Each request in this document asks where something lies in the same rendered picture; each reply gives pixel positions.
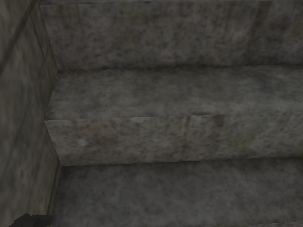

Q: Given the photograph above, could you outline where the robot left hand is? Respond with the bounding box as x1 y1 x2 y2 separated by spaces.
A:
9 213 54 227

